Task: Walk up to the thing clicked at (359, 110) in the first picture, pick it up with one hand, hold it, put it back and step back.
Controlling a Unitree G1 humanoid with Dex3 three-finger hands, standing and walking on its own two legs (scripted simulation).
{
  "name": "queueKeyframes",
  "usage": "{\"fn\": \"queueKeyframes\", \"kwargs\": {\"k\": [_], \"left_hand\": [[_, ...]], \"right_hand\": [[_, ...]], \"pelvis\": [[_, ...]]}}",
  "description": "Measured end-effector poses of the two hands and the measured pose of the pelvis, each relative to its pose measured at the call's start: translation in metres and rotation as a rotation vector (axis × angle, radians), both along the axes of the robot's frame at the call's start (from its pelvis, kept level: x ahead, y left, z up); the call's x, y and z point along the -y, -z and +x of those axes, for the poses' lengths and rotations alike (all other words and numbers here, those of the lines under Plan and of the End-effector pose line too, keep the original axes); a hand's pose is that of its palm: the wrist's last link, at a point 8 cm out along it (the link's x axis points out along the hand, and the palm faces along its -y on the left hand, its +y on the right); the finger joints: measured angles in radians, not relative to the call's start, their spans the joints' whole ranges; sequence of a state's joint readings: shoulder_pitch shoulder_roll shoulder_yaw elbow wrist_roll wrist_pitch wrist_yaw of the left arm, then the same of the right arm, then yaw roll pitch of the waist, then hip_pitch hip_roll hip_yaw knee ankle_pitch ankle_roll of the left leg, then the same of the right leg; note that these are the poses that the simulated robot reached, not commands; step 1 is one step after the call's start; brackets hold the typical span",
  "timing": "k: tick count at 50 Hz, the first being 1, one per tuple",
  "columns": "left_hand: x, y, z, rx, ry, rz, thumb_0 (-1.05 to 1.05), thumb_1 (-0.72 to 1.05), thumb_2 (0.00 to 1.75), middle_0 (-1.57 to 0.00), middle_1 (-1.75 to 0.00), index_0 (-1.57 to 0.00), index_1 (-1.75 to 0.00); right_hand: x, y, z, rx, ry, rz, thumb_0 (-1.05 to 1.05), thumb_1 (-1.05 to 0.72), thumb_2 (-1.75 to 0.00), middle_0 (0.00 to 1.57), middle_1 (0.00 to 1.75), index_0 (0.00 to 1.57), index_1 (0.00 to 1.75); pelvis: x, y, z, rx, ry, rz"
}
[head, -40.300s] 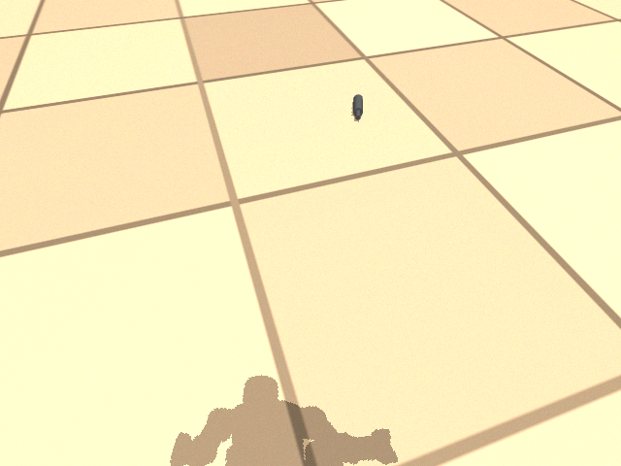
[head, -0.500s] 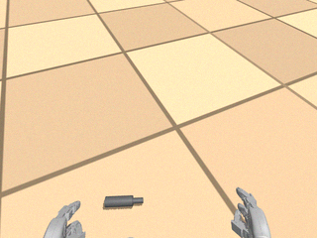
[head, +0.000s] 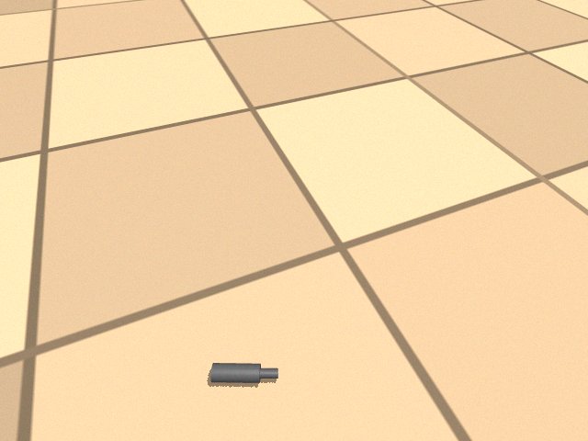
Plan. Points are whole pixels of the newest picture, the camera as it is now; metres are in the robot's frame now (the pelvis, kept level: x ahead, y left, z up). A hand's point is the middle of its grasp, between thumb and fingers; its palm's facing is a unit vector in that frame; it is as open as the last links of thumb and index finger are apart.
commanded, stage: stand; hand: left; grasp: from above
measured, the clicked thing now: (245, 373) +0.45 +0.15 -0.74
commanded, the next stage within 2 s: none
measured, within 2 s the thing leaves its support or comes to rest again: neither
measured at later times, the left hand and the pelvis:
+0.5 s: hand out of the picture +0.03 +0.23 -0.16, palm faces +0.03 -0.94 -0.33, open 7.4 cm; pelvis -0.01 +0.00 +0.01, yaw +0 degrees
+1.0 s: hand out of the picture +0.07 +0.22 -0.15, palm faces +0.02 -0.95 -0.32, open 7.4 cm; pelvis +0.01 -0.02 +0.01, yaw +0 degrees
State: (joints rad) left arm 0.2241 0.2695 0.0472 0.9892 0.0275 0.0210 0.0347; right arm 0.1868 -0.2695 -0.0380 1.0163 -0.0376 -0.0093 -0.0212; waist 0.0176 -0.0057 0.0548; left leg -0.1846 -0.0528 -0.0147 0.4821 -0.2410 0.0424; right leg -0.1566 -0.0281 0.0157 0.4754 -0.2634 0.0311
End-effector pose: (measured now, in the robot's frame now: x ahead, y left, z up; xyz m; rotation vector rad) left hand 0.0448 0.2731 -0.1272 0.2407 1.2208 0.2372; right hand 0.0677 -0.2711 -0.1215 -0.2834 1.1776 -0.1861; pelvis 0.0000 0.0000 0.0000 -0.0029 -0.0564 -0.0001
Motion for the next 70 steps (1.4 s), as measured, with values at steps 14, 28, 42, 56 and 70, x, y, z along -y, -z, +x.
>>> {"fn": "queueKeyframes", "kwargs": {"k": [14, 28, 42, 56, 70], "left_hand": [[-0.006, -0.003, -0.03, -0.081, -0.02, 0.007, 0.0, 0.9, 0.9, -0.2, -0.3, -0.2, -0.3], [-0.002, -0.008, -0.023, -0.082, -0.009, 0.018, 0.0, 0.9, 0.9, -0.2, -0.3, -0.2, -0.3], [0.006, -0.01, 0.002, -0.058, 0.012, 0.014, 0.0, 0.9, 0.9, -0.2, -0.3, -0.2, -0.3], [0.008, -0.014, 0.026, -0.03, 0.02, 0.018, 0.0, 0.9, 0.9, -0.2, -0.3, -0.2, -0.3], [0.007, -0.015, 0.03, -0.028, 0.031, 0.022, 0.0, 0.9, 0.9, -0.2, -0.3, -0.2, -0.3]], "right_hand": [[0.0, 0.001, -0.02, -0.054, 0.029, 0.015, 0.01, -0.9, -0.9, 0.2, 0.3, 0.21, 0.3], [0.016, -0.001, -0.019, -0.065, 0.027, 0.006, 0.01, -0.9, -0.9, 0.2, 0.3, 0.2, 0.3], [0.027, -0.002, -0.012, -0.078, 0.021, -0.001, 0.01, -0.9, -0.9, 0.2, 0.3, 0.2, 0.3], [0.035, -0.005, 0.003, -0.064, 0.02, -0.012, 0.01, -0.9, -0.9, 0.2, 0.3, 0.2, 0.3], [0.039, -0.008, 0.008, -0.06, 0.015, -0.013, 0.01, -0.9, -0.9, 0.2, 0.3, 0.2, 0.3]], "pelvis": [[-0.001, -0.007, -0.009, 0.023, -0.004, 0.004], [0.007, -0.009, -0.008, 0.016, -0.006, 0.004], [0.015, -0.01, -0.001, 0.0, -0.007, 0.004], [0.019, -0.011, 0.008, -0.004, -0.003, 0.003], [0.022, -0.011, 0.01, -0.013, -0.002, 0.002]]}}
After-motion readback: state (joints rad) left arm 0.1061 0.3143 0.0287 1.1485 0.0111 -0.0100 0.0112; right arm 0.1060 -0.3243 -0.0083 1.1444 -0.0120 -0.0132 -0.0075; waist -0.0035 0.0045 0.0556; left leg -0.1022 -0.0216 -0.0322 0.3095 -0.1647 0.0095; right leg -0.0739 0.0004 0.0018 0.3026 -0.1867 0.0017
